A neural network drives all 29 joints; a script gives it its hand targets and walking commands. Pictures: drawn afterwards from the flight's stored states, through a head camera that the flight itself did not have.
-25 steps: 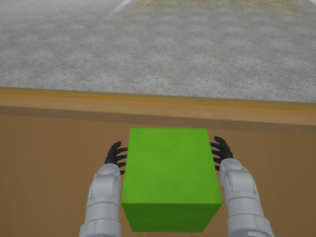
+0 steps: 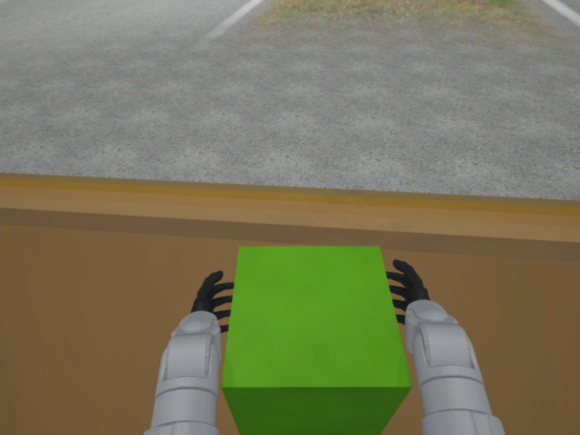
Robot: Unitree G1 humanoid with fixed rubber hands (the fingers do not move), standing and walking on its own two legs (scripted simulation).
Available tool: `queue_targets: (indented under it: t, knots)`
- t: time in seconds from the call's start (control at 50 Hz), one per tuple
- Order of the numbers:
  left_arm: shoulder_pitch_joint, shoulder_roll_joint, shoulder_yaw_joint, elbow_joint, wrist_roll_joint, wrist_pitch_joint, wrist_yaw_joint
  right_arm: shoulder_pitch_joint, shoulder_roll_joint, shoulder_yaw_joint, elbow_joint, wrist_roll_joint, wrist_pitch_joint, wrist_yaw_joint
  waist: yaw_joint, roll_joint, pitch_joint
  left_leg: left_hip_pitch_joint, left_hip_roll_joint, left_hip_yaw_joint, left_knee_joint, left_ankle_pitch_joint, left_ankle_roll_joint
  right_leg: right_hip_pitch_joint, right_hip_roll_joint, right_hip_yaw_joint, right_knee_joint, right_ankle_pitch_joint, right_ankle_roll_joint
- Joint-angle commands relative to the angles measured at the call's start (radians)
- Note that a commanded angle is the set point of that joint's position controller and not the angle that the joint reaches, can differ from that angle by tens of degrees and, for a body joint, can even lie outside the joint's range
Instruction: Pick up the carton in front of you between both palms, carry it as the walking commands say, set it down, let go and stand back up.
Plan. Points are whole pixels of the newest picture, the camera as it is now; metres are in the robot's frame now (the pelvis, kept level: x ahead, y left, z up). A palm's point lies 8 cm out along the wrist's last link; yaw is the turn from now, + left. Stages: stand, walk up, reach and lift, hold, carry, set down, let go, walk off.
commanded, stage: reach and lift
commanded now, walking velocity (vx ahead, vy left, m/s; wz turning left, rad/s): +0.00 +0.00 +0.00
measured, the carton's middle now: (309, 347) +0.28 +0.00 -0.04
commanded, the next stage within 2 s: hold in 0.04 s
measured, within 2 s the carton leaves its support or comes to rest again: neither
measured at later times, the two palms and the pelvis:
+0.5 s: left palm (201, 320) +0.27 +0.15 +0.05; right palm (420, 309) +0.28 -0.15 +0.05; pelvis -0.01 +0.00 +0.00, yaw +0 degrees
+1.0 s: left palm (220, 290) +0.31 +0.13 +0.06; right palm (433, 287) +0.31 -0.17 +0.06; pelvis +0.02 -0.02 -0.01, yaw -1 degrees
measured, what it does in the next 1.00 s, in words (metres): stands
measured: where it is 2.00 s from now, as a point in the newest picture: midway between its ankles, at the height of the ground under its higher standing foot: (320, 373)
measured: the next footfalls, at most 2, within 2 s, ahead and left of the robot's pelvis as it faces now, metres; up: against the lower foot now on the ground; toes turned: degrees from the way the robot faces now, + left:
left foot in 1.20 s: +0.17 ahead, +0.09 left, +0.00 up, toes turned +8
right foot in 1.54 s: +0.44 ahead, -0.15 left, +0.00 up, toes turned -13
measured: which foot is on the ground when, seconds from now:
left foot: down 0.00-0.98, up 1.00-1.00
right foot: down 0.00-1.00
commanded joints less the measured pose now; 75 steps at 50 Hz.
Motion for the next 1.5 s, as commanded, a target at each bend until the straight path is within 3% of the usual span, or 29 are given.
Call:
queue_targets:
  t: [0.0, 0.12, 0.26, 0.52, 0.74, 0.76, 0.8, 0.82, 0.88, 0.92, 0.94, 0.96, 0.98, 1.0, 1.02, 1.04, 1.06, 1.12, 1.16, 1.18, 1.2, 1.22, 1.24, 1.26, 1.3, 1.32, 1.36, 1.44, 1.48]
  knots:
    - [-0.512, -0.930, -0.535, -0.072, -0.260, -0.039, -0.250, -0.418, 0.952, 0.531, -0.002, 0.240, -0.008, 0.243, 0.001, 0.002, -0.224, 0.087, -0.050, 0.059, -0.034, 0.225, -0.011, 0.028, 0.046, -0.058, -0.046, 0.246, 0.018]
    - [-0.518, -0.926, -0.601, -0.167, -0.300, 0.000, -0.244, -0.419, 0.953, 0.596, -0.098, 0.278, 0.033, 0.234, -0.001, 0.002, -0.263, 0.120, -0.050, 0.053, -0.044, 0.268, -0.011, 0.074, 0.046, -0.053, -0.057, 0.304, 0.021]
    - [-0.537, -0.890, -0.521, -0.099, -0.255, 0.036, -0.250, -0.442, 0.915, 0.517, -0.032, 0.235, 0.067, 0.239, 0.001, 0.002, -0.129, 0.080, -0.045, 0.064, -0.072, 0.104, -0.005, 0.018, 0.038, -0.063, -0.085, 0.124, 0.011]
    - [-0.619, -0.923, -0.524, -0.075, -0.258, 0.026, -0.254, -0.525, 0.932, 0.511, -0.006, 0.233, 0.053, 0.249, -0.001, 0.007, -0.178, 0.089, -0.040, 0.067, -0.057, 0.079, -0.008, 0.008, 0.039, -0.070, -0.069, 0.088, 0.007]
    - [-0.591, -0.923, -0.522, -0.084, -0.258, 0.028, -0.248, -0.506, 0.925, 0.514, -0.019, 0.235, 0.053, 0.249, 0.000, 0.008, -0.190, 0.108, -0.040, 0.063, -0.059, 0.135, -0.010, 0.025, 0.043, -0.070, -0.069, 0.138, 0.009]
    - [-0.596, -0.918, -0.530, -0.096, -0.262, 0.029, -0.249, -0.509, 0.923, 0.526, -0.038, 0.244, 0.057, 0.249, 0.004, 0.047, -0.181, -0.014, 0.128, 0.030, 0.002, -0.017, 0.009, -0.103, -0.114, -0.034, 0.016, -0.007, -0.008]
    - [-0.614, -0.919, -0.553, -0.138, -0.281, 0.036, -0.246, -0.497, 0.919, 0.541, -0.064, 0.255, 0.063, 0.241, -0.002, 0.062, -0.183, -0.121, 0.142, -0.047, -0.077, -0.459, 0.043, -0.159, -0.076, -0.033, 0.031, -0.354, -0.014]
    - [-0.624, -0.922, -0.578, -0.162, -0.297, 0.041, -0.244, -0.504, 0.917, 0.561, -0.096, 0.268, 0.069, 0.235, -0.005, 0.072, -0.170, -0.137, 0.158, -0.076, -0.100, -0.566, 0.058, -0.212, -0.064, -0.055, 0.069, -0.419, -0.010]
    - [-0.628, -0.918, -0.667, -0.252, -0.365, 0.075, -0.232, -0.491, 0.906, 0.640, -0.191, 0.316, 0.106, 0.210, -0.006, 0.164, -0.222, -0.086, 0.247, -0.159, -0.130, -0.481, 0.108, -0.278, -0.021, -0.187, 0.198, -0.197, 0.005]
    - [-0.631, -0.911, -0.716, -0.312, -0.414, 0.118, -0.225, -0.492, 0.884, 0.694, -0.271, 0.352, 0.154, 0.193, -0.001, 0.128, -0.263, -0.151, 0.219, -0.079, -0.078, -0.456, 0.104, -0.173, -0.027, -0.209, 0.082, -0.188, -0.007]
    - [-0.625, -0.905, -0.737, -0.339, -0.431, 0.147, -0.219, -0.494, 0.876, 0.727, -0.309, 0.373, 0.183, 0.185, 0.001, 0.078, -0.271, -0.223, 0.175, -0.004, -0.006, -0.446, 0.078, -0.094, -0.061, -0.157, 0.016, -0.225, -0.023]
    - [-0.608, -0.882, -0.745, -0.360, -0.443, 0.177, -0.212, -0.507, 0.866, 0.754, -0.348, 0.396, 0.214, 0.180, 0.012, -0.072, -0.258, -0.345, 0.105, 0.113, 0.179, -0.385, 0.034, -0.012, -0.186, 0.031, -0.090, -0.352, -0.067]
    - [-0.577, -0.847, -0.743, -0.364, -0.449, 0.209, -0.202, -0.512, 0.856, 0.781, -0.374, 0.418, 0.248, 0.176, 0.025, -0.257, -0.218, -0.538, 0.046, 0.221, 0.379, -0.310, -0.006, 0.097, -0.331, 0.268, -0.198, -0.412, -0.129]
    - [-0.558, -0.832, -0.748, -0.377, -0.451, 0.238, -0.190, -0.539, 0.846, 0.800, -0.394, 0.446, 0.280, 0.176, 0.033, -0.265, -0.166, -0.644, 0.073, 0.214, 0.392, -0.330, 0.000, 0.127, -0.394, 0.357, -0.208, -0.266, -0.188]
    - [-0.553, -0.814, -0.753, -0.414, -0.456, 0.266, -0.178, -0.554, 0.858, 0.819, -0.410, 0.481, 0.309, 0.177, 0.034, -0.198, -0.169, -0.648, 0.094, 0.202, 0.388, -0.334, 0.006, 0.134, -0.397, 0.337, -0.185, -0.136, -0.212]
    - [-0.558, -0.806, -0.760, -0.459, -0.470, 0.293, -0.169, -0.544, 0.866, 0.832, -0.423, 0.511, 0.332, 0.177, 0.033, -0.144, -0.204, -0.616, 0.096, 0.211, 0.351, -0.316, 0.006, 0.148, -0.382, 0.266, -0.164, -0.054, -0.204]
    - [-0.555, -0.813, -0.778, -0.506, -0.492, 0.318, -0.162, -0.515, 0.872, 0.842, -0.437, 0.532, 0.353, 0.175, 0.032, -0.127, -0.243, -0.561, 0.079, 0.235, 0.303, -0.269, 0.004, 0.150, -0.354, 0.186, -0.148, 0.004, -0.183]
    - [-0.512, -0.832, -0.807, -0.607, -0.535, 0.383, -0.157, -0.426, 0.885, 0.855, -0.504, 0.563, 0.409, 0.161, 0.026, -0.176, -0.308, -0.397, 0.022, 0.315, 0.139, -0.136, -0.002, 0.138, -0.269, 0.003, -0.083, 0.134, -0.134]
    - [-0.445, -0.846, -0.816, -0.633, -0.547, 0.424, -0.163, -0.356, 0.880, 0.843, -0.541, 0.553, 0.444, 0.153, 0.013, -0.118, -0.334, -0.103, 0.016, 0.354, -0.016, 0.006, -0.003, -0.026, -0.219, -0.115, 0.031, 0.078, -0.099]
    - [-0.417, -0.844, -0.816, -0.640, -0.550, 0.442, -0.167, -0.321, 0.874, 0.836, -0.553, 0.543, 0.462, 0.150, 0.000, -0.062, -0.365, 0.133, 0.069, 0.302, -0.035, 0.014, 0.017, -0.194, -0.197, -0.165, 0.134, 0.065, -0.071]
    - [-0.402, -0.837, -0.818, -0.653, -0.553, 0.461, -0.175, -0.282, 0.852, 0.825, -0.564, 0.524, 0.477, 0.147, -0.020, 0.100, -0.404, 0.326, 0.257, 0.045, -0.109, -0.172, 0.078, -0.396, -0.151, -0.243, 0.352, -0.064, -0.027]
    - [-0.437, -0.836, -0.827, -0.682, -0.571, 0.483, -0.184, -0.260, 0.833, 0.812, -0.558, 0.494, 0.484, 0.142, -0.030, 0.306, -0.361, 0.424, 0.459, -0.311, -0.146, -0.174, 0.211, -0.669, -0.063, -0.289, 0.527, -0.262, -0.003]
    - [-0.463, -0.845, -0.832, -0.679, -0.579, 0.495, -0.193, -0.278, 0.859, 0.808, -0.580, 0.494, 0.495, 0.140, -0.031, 0.243, -0.305, 0.380, 0.511, -0.376, -0.137, -0.085, 0.277, -0.763, -0.104, -0.205, 0.631, -0.338, -0.030]
    - [-0.461, -0.850, -0.826, -0.686, -0.587, 0.502, -0.200, -0.290, 0.890, 0.808, -0.610, 0.508, 0.506, 0.139, -0.030, 0.153, -0.272, 0.332, 0.498, -0.313, -0.138, 0.000, 0.268, -0.786, -0.135, -0.181, 0.686, -0.332, -0.038]
    - [-0.499, -0.862, -0.829, -0.707, -0.609, 0.509, -0.203, -0.374, 0.902, 0.827, -0.670, 0.539, 0.519, 0.139, -0.027, 0.055, -0.272, 0.251, 0.449, -0.164, -0.186, -0.040, 0.204, -0.731, -0.170, -0.175, 0.608, -0.244, -0.031]
    - [-0.492, -0.871, -0.829, -0.708, -0.613, 0.512, -0.199, -0.395, 0.901, 0.835, -0.689, 0.557, 0.527, 0.139, -0.024, 0.067, -0.261, 0.210, 0.409, -0.073, -0.214, -0.034, 0.174, -0.679, -0.167, -0.199, 0.527, -0.186, -0.020]
    - [-0.468, -0.867, -0.816, -0.701, -0.603, 0.516, -0.185, -0.402, 0.887, 0.845, -0.692, 0.581, 0.541, 0.144, -0.018, 0.109, -0.245, 0.157, 0.347, 0.053, -0.219, 0.036, 0.148, -0.591, -0.139, -0.251, 0.384, -0.100, -0.001]
    - [-0.401, -0.838, -0.787, -0.672, -0.556, 0.530, -0.160, -0.351, 0.844, 0.843, -0.659, 0.593, 0.563, 0.158, -0.019, 0.165, -0.228, 0.087, 0.293, 0.199, -0.162, 0.178, 0.107, -0.423, -0.087, -0.347, 0.184, 0.053, 0.000]
    - [-0.393, -0.830, -0.778, -0.667, -0.547, 0.535, -0.157, -0.358, 0.832, 0.840, -0.655, 0.593, 0.569, 0.163, -0.006, 0.156, -0.232, 0.012, 0.277, 0.257, -0.072, 0.218, 0.078, -0.250, -0.062, -0.397, 0.112, 0.123, -0.013]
